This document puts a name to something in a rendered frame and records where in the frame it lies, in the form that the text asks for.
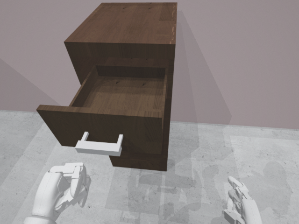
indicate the robot left hand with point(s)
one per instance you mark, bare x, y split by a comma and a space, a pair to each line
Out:
70, 180

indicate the cabinet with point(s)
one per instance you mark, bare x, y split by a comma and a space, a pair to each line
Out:
142, 34

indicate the robot right hand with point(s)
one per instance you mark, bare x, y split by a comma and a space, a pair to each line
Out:
248, 211

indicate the handle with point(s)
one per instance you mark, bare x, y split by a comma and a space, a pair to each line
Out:
102, 148

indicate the drawer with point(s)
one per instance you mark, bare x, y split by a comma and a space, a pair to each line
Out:
114, 100

